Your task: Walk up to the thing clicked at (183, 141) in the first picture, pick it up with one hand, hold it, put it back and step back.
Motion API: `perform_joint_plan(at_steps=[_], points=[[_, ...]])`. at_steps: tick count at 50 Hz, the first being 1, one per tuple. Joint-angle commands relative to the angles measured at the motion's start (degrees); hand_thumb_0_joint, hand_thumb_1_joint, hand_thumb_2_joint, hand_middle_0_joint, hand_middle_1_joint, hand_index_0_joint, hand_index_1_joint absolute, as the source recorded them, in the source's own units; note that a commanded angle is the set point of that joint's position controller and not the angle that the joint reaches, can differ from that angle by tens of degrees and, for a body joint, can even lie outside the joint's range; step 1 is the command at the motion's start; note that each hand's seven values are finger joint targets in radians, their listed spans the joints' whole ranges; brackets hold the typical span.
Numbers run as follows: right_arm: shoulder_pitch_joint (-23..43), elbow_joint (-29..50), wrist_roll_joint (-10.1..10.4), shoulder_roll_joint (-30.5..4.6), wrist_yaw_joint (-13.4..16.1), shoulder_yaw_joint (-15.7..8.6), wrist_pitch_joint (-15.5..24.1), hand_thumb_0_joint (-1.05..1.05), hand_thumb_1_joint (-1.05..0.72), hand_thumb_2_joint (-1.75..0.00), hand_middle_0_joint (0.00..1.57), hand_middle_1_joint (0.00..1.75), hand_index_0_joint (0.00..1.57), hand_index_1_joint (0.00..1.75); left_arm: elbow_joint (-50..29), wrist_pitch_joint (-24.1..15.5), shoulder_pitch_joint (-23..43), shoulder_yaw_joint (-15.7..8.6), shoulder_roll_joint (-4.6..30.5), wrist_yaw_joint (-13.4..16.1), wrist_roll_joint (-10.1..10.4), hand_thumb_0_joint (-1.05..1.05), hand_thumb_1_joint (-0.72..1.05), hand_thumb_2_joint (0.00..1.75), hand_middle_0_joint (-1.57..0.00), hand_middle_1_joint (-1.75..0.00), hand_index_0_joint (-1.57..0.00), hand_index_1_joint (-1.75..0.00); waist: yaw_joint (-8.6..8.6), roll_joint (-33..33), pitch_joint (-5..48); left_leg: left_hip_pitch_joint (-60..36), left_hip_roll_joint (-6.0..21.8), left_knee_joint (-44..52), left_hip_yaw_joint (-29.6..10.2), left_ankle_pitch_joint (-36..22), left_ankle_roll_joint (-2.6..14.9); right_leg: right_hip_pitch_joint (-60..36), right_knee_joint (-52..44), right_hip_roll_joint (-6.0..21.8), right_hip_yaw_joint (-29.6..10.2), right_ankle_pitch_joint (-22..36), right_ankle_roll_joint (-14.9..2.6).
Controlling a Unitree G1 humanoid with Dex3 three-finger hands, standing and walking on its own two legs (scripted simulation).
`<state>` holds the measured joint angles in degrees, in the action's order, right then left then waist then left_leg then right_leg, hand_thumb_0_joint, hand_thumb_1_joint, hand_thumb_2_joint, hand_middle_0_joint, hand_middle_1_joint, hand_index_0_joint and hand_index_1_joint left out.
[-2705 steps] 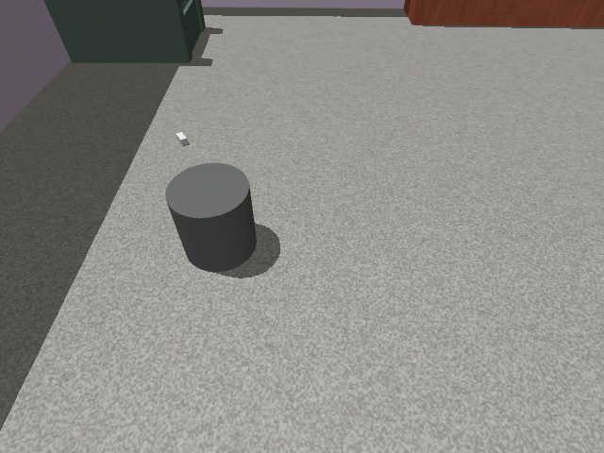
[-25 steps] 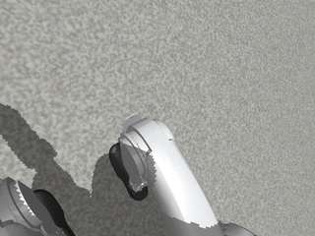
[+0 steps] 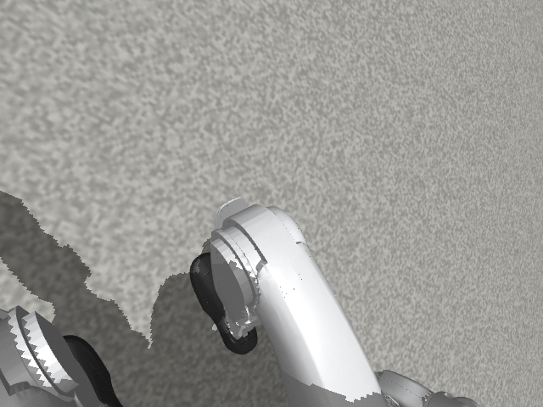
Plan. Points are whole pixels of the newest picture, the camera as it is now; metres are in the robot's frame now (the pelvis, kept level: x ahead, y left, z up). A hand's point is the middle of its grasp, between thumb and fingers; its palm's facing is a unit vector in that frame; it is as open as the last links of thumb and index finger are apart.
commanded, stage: close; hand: left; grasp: from above
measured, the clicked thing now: out of the picture +0.45 +0.32 -0.29
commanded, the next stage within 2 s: settle in 1.22 s
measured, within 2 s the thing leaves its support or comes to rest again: leaves its support in 1.64 s
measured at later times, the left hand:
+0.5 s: hand out of the picture +0.45 +0.30 -0.26, palm faces +0.07 -0.48 -0.87, open 7.6 cm
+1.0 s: hand out of the picture +0.45 +0.30 -0.26, palm faces +0.05 -0.48 -0.87, open 7.3 cm
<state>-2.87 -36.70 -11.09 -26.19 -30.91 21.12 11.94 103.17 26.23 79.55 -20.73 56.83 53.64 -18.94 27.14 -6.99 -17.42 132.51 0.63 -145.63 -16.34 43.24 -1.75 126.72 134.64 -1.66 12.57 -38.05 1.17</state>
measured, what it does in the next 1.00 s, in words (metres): stands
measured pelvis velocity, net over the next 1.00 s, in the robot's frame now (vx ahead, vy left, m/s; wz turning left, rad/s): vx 0.00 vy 0.00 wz -0.01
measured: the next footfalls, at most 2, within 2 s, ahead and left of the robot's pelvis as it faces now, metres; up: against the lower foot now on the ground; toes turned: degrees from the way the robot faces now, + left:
none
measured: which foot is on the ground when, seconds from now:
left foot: down 0.00-1.00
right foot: down 0.00-1.00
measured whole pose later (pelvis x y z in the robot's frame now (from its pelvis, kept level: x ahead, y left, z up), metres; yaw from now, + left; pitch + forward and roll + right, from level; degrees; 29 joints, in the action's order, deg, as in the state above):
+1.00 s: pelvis +0.00 +0.00 +0.00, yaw -1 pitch +28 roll -15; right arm -2.2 -38.0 -10.8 -26.3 -30.9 21.9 11.8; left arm 103.3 25.6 78.4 -19.6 57.6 53.3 -18.5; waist 27.2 -7.1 -16.9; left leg 132.5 0.6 -145.8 -16.7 43.3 -1.4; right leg 126.3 134.2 -1.8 12.9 -38.0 1.6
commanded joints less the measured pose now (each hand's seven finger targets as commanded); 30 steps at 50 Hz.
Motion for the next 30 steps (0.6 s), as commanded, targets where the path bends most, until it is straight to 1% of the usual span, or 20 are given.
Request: perform_joint_plan(at_steps=[1,3,5,6,8,9,11,12,13,14,15,17,18,19,21,22,25,26,27,30], points=[[-13.51,-3.61,-0.43,-20.84,-0.29,-4.21,-0.53,0.0,-0.9,-0.9,0.2,0.3,0.2,0.3,-5.73,-0.83,14.18,1.54,8.96,2.27,-0.84,0.0,0.28,0.51,-0.75,-0.38,-0.72,-0.42,6.66,29.1,40.15,-25.75,1.13,13.62,3.96,-12.87,2.72,-26.24,-12.35,-2.19,4.28,19.96,-0.06],[-12.85,-3.39,-0.37,-20.51,-0.21,-3.84,-0.39,0.0,-0.89,-0.9,0.2,0.3,0.2,0.3,-5.91,-1.08,14.13,1.51,8.88,2.36,-0.24,0.0,0.29,0.5,-0.76,-0.36,-0.73,-0.4,6.75,29.27,39.77,-25.94,1.0,13.08,4.13,-13.02,2.75,-26.02,-12.32,-1.88,4.17,19.99,-0.02],[-12.87,-2.82,-0.66,-20.61,-0.31,-3.75,-0.29,0.0,-0.89,-0.9,0.2,0.3,0.2,0.3,-5.87,-1.09,13.68,1.66,7.75,2.09,1.38,0.0,0.3,0.49,-0.76,-0.35,-0.73,-0.4,7.14,28.84,39.03,-26.93,0.66,12.32,4.0,-13.36,2.91,-25.61,-11.61,-1.39,4.51,19.36,0.07],[-12.89,-3.16,-0.39,-21.28,-0.31,-3.81,-0.25,0.0,-0.89,-0.9,0.2,0.3,0.2,0.3,-5.07,-1.12,13.29,1.29,8.05,2.23,1.57,0.0,0.29,0.47,-0.76,-0.34,-0.72,-0.38,7.42,28.64,39.77,-27.14,0.96,12.5,3.7,-12.64,2.74,-25.42,-11.8,-1.88,4.72,19.22,0.02],[-13.15,-2.53,-0.32,-21.28,-0.41,-3.63,-0.52,0.0,-0.89,-0.9,0.2,0.3,0.2,0.3,-5.18,-1.33,13.15,1.72,7.57,2.25,2.07,0.0,0.34,0.45,-0.82,-0.3,-0.78,-0.34,7.45,28.61,39.47,-26.98,0.82,12.56,3.37,-14.02,2.85,-25.31,-11.97,-1.87,4.63,19.85,-0.04],[-13.29,-2.31,-0.29,-21.47,-0.51,-3.48,-0.7,0.0,-0.89,-0.9,0.2,0.3,0.2,0.3,-4.97,-1.18,12.65,1.69,7.53,2.2,1.9,0.0,0.36,0.49,-0.83,-0.33,-0.79,-0.37,7.8,28.25,39.82,-26.79,0.79,12.56,3.32,-14.61,2.68,-25.58,-11.74,-2.0,4.76,20.63,-0.02],[-13.29,-3.19,-0.39,-20.91,-0.45,-3.18,-0.75,0.0,-0.9,-0.9,0.2,0.3,0.2,0.3,-4.9,-1.4,13.19,1.94,7.78,1.89,1.69,0.0,0.38,0.49,-0.83,-0.35,-0.79,-0.39,7.48,28.16,39.49,-25.0,0.64,12.95,3.88,-14.72,2.65,-26.18,-11.99,-2.15,4.72,20.96,0.15],[-12.97,-2.7,-0.27,-21.1,-0.4,-3.17,-0.62,0.0,-0.9,-0.9,0.2,0.3,0.2,0.3,-4.39,-1.46,12.98,1.54,7.86,2.01,1.88,0.0,0.37,0.49,-0.83,-0.34,-0.79,-0.38,7.33,27.4,39.31,-23.84,0.91,12.46,3.92,-14.06,2.88,-26.04,-12.48,-2.38,4.44,20.73,0.22],[-12.63,-2.54,-0.22,-21.33,-0.53,-3.1,-0.55,0.0,-0.9,-0.9,0.2,0.3,0.2,0.3,-4.48,-1.41,13.02,2.04,7.34,1.89,2.16,0.0,0.37,0.49,-0.82,-0.34,-0.78,-0.38,7.58,27.54,39.18,-24.73,0.71,12.15,3.91,-14.26,2.74,-25.8,-11.76,-1.95,4.73,20.59,0.25],[-13.08,-2.72,-0.18,-21.67,-0.46,-3.22,-0.63,0.0,-0.9,-0.9,0.2,0.3,0.2,0.3,-3.59,-1.47,12.58,1.94,7.89,2.12,1.84,0.0,0.37,0.47,-0.83,-0.31,-0.79,-0.36,7.53,27.58,39.89,-24.71,0.91,12.24,3.88,-14.41,2.76,-26.79,-12.1,-2.51,4.83,20.82,0.21],[-12.77,-2.72,-0.36,-21.04,-0.51,-3.01,-0.62,0.0,-0.9,-0.9,0.2,0.3,0.2,0.3,-3.95,-1.54,12.45,2.12,7.69,1.93,1.97,0.0,0.38,0.48,-0.83,-0.32,-0.79,-0.37,7.58,27.78,39.32,-25.28,0.61,12.38,3.67,-14.18,2.77,-25.98,-11.72,-2.02,4.81,20.36,0.1],[-12.16,-2.72,-0.18,-21.35,-0.46,-3.36,-0.67,0.0,-0.9,-0.9,0.2,0.3,0.2,0.3,-3.49,-1.45,12.76,2.09,7.29,1.93,2.25,0.0,0.39,0.47,-0.83,-0.32,-0.8,-0.37,7.37,29.29,37.68,-27.35,0.69,13.32,2.49,-12.44,2.36,-22.62,-10.59,-1.49,5.44,18.07,-0.38],[-11.95,-2.35,-0.17,-21.7,-0.49,-3.37,-0.72,0.0,-0.89,-0.9,0.2,0.3,0.2,0.3,-3.81,-1.55,12.19,2.41,6.86,1.69,2.35,0.0,0.38,0.45,-0.82,-0.33,-0.79,-0.36,7.67,29.1,37.58,-27.65,0.76,13.26,2.57,-11.96,2.3,-22.73,-10.76,-1.81,5.62,17.75,-0.35],[-12.12,-2.35,0.01,-22.0,-0.41,-3.52,-0.69,0.0,-0.89,-0.9,0.2,0.3,0.2,0.3,-3.52,-1.69,12.36,2.12,6.99,1.75,2.48,0.0,0.36,0.46,-0.82,-0.31,-0.78,-0.35,7.93,29.3,37.31,-27.67,0.83,13.32,2.22,-11.74,2.33,-21.95,-10.81,-1.85,5.65,17.55,-0.42],[-11.3,-2.72,0.13,-21.85,-0.46,-3.64,-0.58,0.0,-0.9,-0.9,0.2,0.3,0.2,0.3,-3.64,-1.9,12.34,2.05,7.31,1.58,2.24,0.0,0.37,0.41,-0.82,-0.29,-0.79,-0.33,7.66,28.57,36.67,-25.9,0.73,13.06,2.53,-10.84,2.57,-21.75,-11.08,-1.62,5.43,17.25,-0.27],[-12.25,-2.84,0.23,-21.68,-0.43,-3.6,-0.64,0.0,-0.9,-0.9,0.2,0.3,0.2,0.3,-3.82,-1.95,11.58,2.17,7.93,1.46,1.59,0.0,0.4,0.43,-0.85,-0.3,-0.81,-0.34,7.46,28.16,37.68,-24.66,0.7,12.92,3.42,-11.4,2.78,-24.2,-11.91,-2.23,4.96,18.23,-0.12],[-12.36,-2.63,0.1,-20.99,-0.62,-3.34,-0.59,0.0,-0.9,-0.9,0.2,0.3,0.2,0.3,-3.92,-2.08,11.83,1.95,7.64,1.66,2.03,0.0,0.43,0.47,-0.87,-0.32,-0.83,-0.36,7.15,28.11,38.6,-24.84,0.55,12.74,3.44,-13.03,2.72,-24.98,-11.36,-1.9,5.13,19.06,-0.08],[-12.45,-3.08,0.11,-21.33,-0.55,-3.36,-0.69,0.0,-0.89,-0.9,0.2,0.3,0.2,0.3,-3.31,-1.98,11.32,1.83,8.09,1.77,1.86,0.0,0.42,0.46,-0.86,-0.3,-0.82,-0.34,6.94,27.85,38.88,-25.1,0.76,12.75,3.58,-13.06,2.66,-25.36,-11.74,-2.4,5.22,19.42,-0.05],[-12.71,-2.5,0.04,-21.2,-0.55,-3.4,-0.66,0.0,-0.9,-0.9,0.2,0.3,0.2,0.3,-3.45,-1.81,10.94,1.97,7.78,1.74,1.66,0.0,0.41,0.44,-0.86,-0.29,-0.82,-0.33,7.37,27.26,38.58,-24.38,0.61,12.23,3.58,-13.0,2.95,-25.64,-11.93,-2.22,5.0,19.39,0.03],[-11.93,-3.54,0.09,-21.18,-0.61,-3.42,-0.44,0.0,-0.9,-0.9,0.2,0.3,0.2,0.3,-3.53,-2.04,11.89,1.5,8.18,1.57,2.08,0.0,0.4,0.41,-0.85,-0.27,-0.81,-0.32,7.16,27.56,38.64,-24.36,0.66,12.39,3.87,-12.53,2.79,-25.53,-11.9,-2.07,4.88,19.46,0.17]])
